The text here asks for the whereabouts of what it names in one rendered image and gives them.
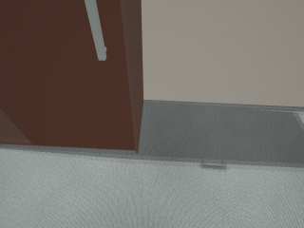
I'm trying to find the wardrobe door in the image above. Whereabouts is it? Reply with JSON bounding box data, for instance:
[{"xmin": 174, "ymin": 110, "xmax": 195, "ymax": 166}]
[
  {"xmin": 0, "ymin": 109, "xmax": 28, "ymax": 140},
  {"xmin": 0, "ymin": 0, "xmax": 135, "ymax": 150}
]

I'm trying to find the handle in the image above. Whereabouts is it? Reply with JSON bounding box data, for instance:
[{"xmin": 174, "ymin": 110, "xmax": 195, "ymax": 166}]
[{"xmin": 85, "ymin": 0, "xmax": 107, "ymax": 61}]

